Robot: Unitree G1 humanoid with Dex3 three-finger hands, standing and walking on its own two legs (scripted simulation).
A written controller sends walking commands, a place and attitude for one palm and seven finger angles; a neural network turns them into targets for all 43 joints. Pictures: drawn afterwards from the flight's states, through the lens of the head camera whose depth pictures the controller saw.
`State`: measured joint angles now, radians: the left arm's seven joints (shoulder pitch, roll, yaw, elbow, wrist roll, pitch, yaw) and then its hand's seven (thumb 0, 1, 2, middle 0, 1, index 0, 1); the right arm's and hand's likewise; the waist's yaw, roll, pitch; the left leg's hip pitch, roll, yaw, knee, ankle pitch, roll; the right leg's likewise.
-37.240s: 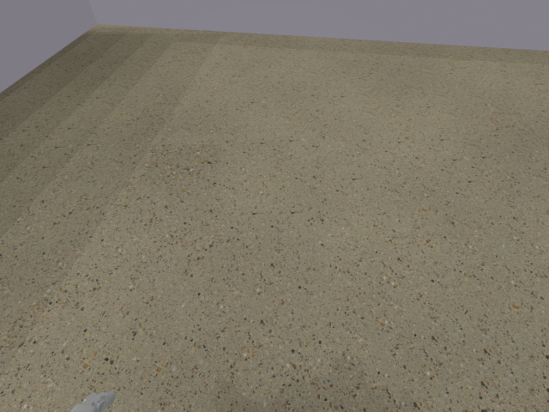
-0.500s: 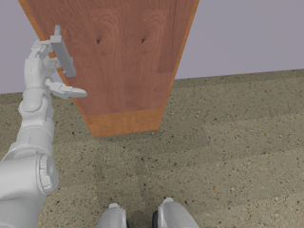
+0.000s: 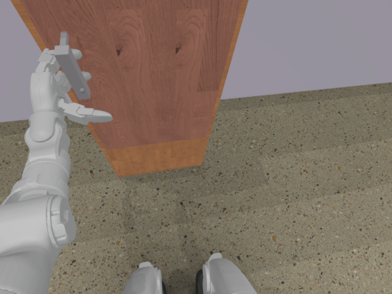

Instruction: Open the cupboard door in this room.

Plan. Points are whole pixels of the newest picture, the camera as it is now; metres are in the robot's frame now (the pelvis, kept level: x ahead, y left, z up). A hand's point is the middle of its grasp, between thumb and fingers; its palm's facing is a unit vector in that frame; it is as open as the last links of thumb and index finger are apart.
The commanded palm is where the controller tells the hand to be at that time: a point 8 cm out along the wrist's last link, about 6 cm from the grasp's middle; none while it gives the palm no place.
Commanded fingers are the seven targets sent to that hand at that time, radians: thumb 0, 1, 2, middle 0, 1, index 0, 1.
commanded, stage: slide the fingers in behind the handle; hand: left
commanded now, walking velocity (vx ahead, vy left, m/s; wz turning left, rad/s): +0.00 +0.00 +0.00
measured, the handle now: (74, 67) +0.56 +0.21 +0.07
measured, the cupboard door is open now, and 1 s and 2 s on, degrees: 0 0 45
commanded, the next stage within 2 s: close the thumb around the handle in 0.10 s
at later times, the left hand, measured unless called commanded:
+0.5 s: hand (82, 90) +0.51 +0.19 +0.06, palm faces +0.10 -0.99 -0.01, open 11.4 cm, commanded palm +0.48 +0.23 +0.06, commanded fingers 0.00 0.40 0.68 -0.36 -1.30 -0.36 -1.30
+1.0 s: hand (87, 90) +0.51 +0.18 +0.06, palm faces +0.11 -0.99 -0.01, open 5.9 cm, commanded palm +0.48 +0.22 +0.06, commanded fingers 0.00 0.90 0.90 -0.40 -1.35 -0.40 -1.35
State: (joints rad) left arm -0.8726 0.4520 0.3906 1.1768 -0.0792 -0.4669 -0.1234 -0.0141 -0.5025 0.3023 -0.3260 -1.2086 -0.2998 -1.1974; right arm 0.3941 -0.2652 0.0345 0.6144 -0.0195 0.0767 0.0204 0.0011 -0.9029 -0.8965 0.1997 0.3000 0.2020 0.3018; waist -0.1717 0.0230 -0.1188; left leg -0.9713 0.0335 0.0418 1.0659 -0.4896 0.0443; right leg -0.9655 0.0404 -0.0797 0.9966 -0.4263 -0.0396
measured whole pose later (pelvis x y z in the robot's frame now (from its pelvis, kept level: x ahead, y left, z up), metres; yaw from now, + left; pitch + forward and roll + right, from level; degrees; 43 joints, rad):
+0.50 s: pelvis +0.00 +0.01 +0.00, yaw +0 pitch +23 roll -3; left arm -0.86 0.42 0.36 1.15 -0.08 -0.47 -0.10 -0.01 -0.11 0.47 -0.32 -1.23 -0.33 -1.24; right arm 0.39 -0.26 0.03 0.61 -0.02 0.08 0.03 0.00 -0.90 -0.90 0.20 0.30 0.20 0.30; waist -0.16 0.03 -0.13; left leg -0.97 0.03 0.04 1.07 -0.50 0.05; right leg -0.95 0.03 -0.08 0.99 -0.43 -0.03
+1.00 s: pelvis +0.00 +0.00 +0.00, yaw +0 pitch +22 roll -3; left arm -0.87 0.40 0.36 1.17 -0.06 -0.48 -0.08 0.00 0.69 0.83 -0.37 -1.34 -0.36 -1.34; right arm 0.38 -0.26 0.03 0.62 -0.02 0.09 0.03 0.00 -0.90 -0.90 0.20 0.30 0.20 0.30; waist -0.16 0.03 -0.12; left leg -0.96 0.03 0.04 1.07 -0.50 0.05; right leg -0.95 0.03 -0.08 1.00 -0.44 -0.04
